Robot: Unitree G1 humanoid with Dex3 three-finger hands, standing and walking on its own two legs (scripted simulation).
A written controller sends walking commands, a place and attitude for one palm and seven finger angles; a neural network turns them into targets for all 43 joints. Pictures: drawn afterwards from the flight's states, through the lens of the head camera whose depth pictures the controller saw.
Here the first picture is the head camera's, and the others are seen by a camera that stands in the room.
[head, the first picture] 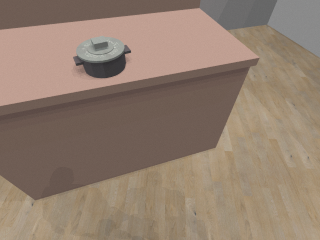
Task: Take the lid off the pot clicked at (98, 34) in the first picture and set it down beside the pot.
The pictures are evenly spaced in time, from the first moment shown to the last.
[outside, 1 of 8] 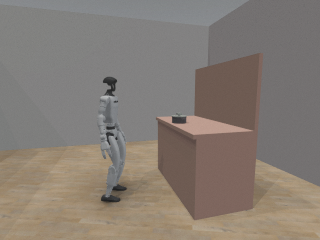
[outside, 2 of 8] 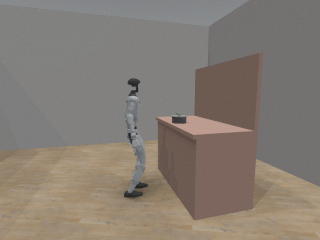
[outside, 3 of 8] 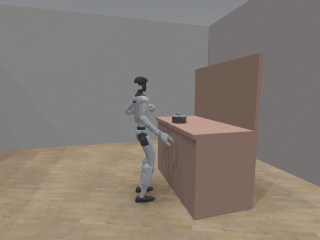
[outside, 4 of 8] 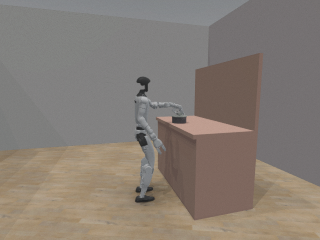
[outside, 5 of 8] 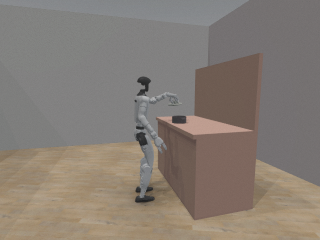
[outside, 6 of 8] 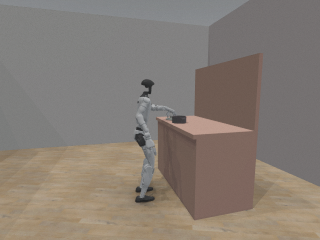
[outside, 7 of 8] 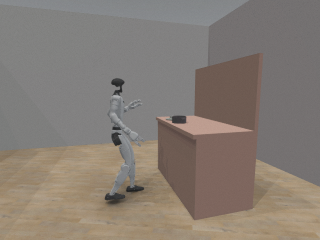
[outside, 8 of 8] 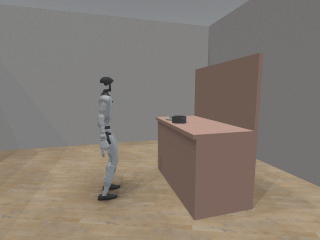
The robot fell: no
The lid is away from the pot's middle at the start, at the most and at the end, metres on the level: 0.00 0.25 0.25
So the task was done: yes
